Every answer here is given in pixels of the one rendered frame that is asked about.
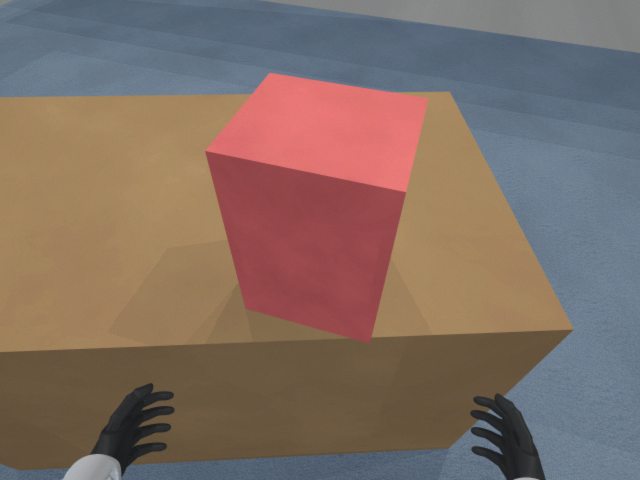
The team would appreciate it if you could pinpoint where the left robot hand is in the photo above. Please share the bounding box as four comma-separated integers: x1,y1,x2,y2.
90,383,175,478

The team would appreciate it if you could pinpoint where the carton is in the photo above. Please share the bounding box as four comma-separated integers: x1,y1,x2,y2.
205,73,428,343

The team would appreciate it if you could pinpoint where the right robot hand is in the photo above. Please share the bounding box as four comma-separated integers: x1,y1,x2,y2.
470,393,546,480

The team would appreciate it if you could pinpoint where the pedestal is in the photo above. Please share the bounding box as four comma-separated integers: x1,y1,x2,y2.
0,92,574,471

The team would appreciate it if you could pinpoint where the left robot forearm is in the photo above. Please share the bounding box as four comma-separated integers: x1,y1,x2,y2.
62,454,121,480

